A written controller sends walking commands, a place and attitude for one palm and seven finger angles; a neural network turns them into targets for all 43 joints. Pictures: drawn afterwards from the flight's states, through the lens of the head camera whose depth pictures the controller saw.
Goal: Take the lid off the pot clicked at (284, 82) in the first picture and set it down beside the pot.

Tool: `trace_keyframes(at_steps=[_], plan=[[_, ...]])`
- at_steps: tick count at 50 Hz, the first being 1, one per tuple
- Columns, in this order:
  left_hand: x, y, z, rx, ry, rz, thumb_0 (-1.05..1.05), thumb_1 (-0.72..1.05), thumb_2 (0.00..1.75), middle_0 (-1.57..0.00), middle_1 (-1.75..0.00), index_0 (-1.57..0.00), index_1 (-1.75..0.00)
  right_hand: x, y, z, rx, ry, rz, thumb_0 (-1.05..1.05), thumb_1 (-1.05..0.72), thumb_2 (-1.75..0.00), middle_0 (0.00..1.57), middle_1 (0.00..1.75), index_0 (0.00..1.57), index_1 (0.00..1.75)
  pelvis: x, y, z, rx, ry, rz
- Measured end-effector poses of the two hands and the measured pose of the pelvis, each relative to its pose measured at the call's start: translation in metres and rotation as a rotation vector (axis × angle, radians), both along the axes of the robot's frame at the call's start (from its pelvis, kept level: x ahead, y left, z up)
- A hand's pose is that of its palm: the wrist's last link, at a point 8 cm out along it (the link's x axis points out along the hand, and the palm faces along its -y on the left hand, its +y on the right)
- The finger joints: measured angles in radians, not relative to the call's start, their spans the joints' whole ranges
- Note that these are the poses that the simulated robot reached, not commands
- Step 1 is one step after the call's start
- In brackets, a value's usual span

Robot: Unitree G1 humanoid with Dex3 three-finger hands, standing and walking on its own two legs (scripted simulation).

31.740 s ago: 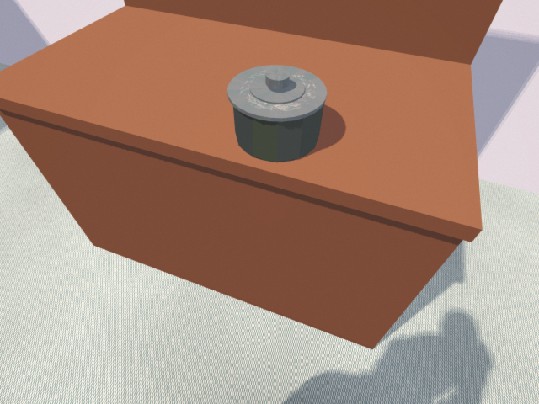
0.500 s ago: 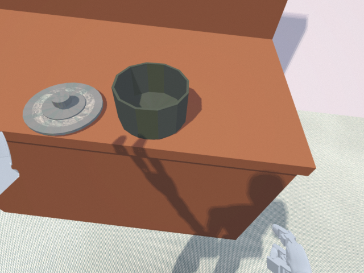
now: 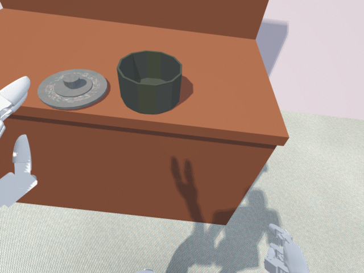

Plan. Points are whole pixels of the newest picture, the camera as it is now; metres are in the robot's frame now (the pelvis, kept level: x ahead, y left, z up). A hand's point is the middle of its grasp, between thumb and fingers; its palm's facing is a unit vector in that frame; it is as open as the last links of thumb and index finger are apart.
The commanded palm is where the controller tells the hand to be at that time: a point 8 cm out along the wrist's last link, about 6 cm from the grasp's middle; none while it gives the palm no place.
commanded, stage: stop stepping back and stand still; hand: left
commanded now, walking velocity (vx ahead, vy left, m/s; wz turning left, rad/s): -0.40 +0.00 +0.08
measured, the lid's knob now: (71, 80) +0.62 +0.37 +0.06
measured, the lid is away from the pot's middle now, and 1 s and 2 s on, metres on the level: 0.24 0.24 0.24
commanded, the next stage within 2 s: none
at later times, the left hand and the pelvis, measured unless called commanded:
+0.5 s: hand out of the picture +0.06 +0.28 +0.25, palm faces +0.45 -0.77 -0.45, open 7.4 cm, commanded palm +0.01 +0.32 +0.24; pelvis -0.12 +0.03 +0.00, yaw +1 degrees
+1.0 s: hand out of the picture +0.09 +0.32 +0.05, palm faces +0.24 -0.88 -0.40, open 7.4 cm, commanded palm none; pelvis -0.13 +0.07 +0.01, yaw +4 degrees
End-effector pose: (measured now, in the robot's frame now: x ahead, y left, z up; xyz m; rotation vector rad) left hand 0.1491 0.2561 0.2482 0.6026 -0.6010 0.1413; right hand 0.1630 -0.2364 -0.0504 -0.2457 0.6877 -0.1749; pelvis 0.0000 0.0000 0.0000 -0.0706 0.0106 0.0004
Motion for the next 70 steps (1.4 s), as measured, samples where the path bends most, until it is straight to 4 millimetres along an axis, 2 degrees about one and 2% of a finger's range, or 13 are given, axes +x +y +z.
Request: trace_keyframes(at_steps=[3,10,19,27,32,36,44,47,51,54,57,60,70], plan=[[-0.023,0.014,0.009,-0.006,-0.099,0.023,0.01,0.88,0.89,-0.22,-0.31,-0.22,-0.30,-0.024,-0.010,0.002,-0.051,0.027,-0.052,0.02,-0.91,-0.90,0.20,0.30,0.20,0.30,-0.004,0.009,-0.001,0.001,-0.001,0.006],[-0.023,0.069,-0.027,-0.160,-0.017,0.163,0.01,0.88,0.89,-0.22,-0.31,-0.22,-0.30,-0.069,0.007,0.001,-0.063,0.020,-0.053,0.02,-0.91,-0.90,0.20,0.30,0.20,0.30,-0.055,0.026,-0.004,0.031,-0.005,0.000],[-0.100,0.035,0.005,-0.046,0.042,0.047,0.02,0.88,0.89,-0.22,-0.31,-0.22,-0.30,-0.121,0.059,0.007,0.041,0.028,0.022,0.02,-0.91,-0.90,0.20,0.30,0.20,0.30,-0.087,0.030,0.015,0.004,0.031,-0.006],[-0.138,0.073,0.012,-0.074,-0.102,0.192,0.01,0.88,0.89,-0.22,-0.31,-0.22,-0.30,-0.134,0.057,-0.015,0.028,0.031,0.045,0.02,-0.90,-0.90,0.20,0.30,0.20,0.30,-0.119,0.038,0.001,-0.001,-0.029,0.022],[-0.137,0.101,-0.019,-0.266,-0.149,0.220,0.01,0.88,0.89,-0.21,-0.31,-0.22,-0.30,-0.140,0.048,-0.004,-0.053,0.001,0.006,0.02,-0.90,-0.90,0.20,0.30,0.20,0.30,-0.117,0.050,-0.007,0.002,-0.030,0.029],[-0.118,0.100,-0.039,-0.340,-0.053,0.185,0.01,0.89,0.90,-0.21,-0.30,-0.21,-0.30,-0.143,0.055,0.008,-0.064,-0.049,-0.013,0.02,-0.91,-0.90,0.20,0.30,0.20,0.30,-0.131,0.062,-0.004,0.028,-0.041,0.010],[-0.131,0.082,-0.003,-0.062,0.060,0.074,0.02,0.89,0.90,-0.21,-0.30,-0.21,-0.30,-0.157,0.091,0.009,0.038,0.013,0.042,0.01,-0.91,-0.90,0.20,0.30,0.20,0.30,-0.132,0.067,0.017,-0.009,-0.002,0.027],[-0.106,0.100,-0.065,-0.145,0.332,0.182,0.00,0.89,0.90,-0.21,-0.30,-0.21,-0.30,-0.157,0.091,-0.018,0.068,0.094,0.063,0.01,-0.90,-0.90,0.20,0.30,0.20,0.30,-0.131,0.076,0.015,-0.028,0.011,0.063],[-0.097,0.103,-0.209,-0.380,0.871,0.355,0.00,0.90,0.90,-0.20,-0.30,-0.20,-0.30,-0.173,0.082,-0.046,0.091,0.201,0.034,0.01,-0.91,-0.90,0.20,0.30,0.20,0.30,-0.132,0.071,0.008,0.014,0.005,0.072],[-0.124,0.067,-0.301,-0.492,1.234,0.374,0.01,0.91,0.90,-0.19,-0.30,-0.20,-0.30,-0.199,0.067,-0.055,0.083,0.288,0.002,0.01,-0.91,-0.90,0.20,0.30,0.20,0.30,-0.133,0.057,0.003,0.057,-0.001,0.066],[-0.168,0.015,-0.361,-0.552,1.513,0.329,0.01,0.91,0.90,-0.19,-0.30,-0.19,-0.30,-0.229,0.045,-0.063,0.059,0.395,-0.041,0.01,-0.91,-0.90,0.20,0.30,0.20,0.30,-0.133,0.041,-0.001,0.080,-0.004,0.057],[-0.208,-0.012,-0.392,-0.657,1.601,0.377,-0.02,0.96,0.89,-0.20,-0.30,-0.21,-0.30,-0.256,0.022,-0.074,0.034,0.519,-0.080,0.01,-0.91,-0.90,0.20,0.30,0.20,0.30,-0.132,0.028,-0.009,0.082,-0.003,0.071],[-0.256,0.013,-0.401,-0.636,1.810,0.564,-0.02,0.96,0.89,-0.21,-0.30,-0.21,-0.30,-0.295,0.015,-0.071,0.001,0.738,-0.132,0.01,-0.91,-0.90,0.19,0.30,0.19,0.30,-0.112,0.026,-0.004,0.040,0.037,0.106]])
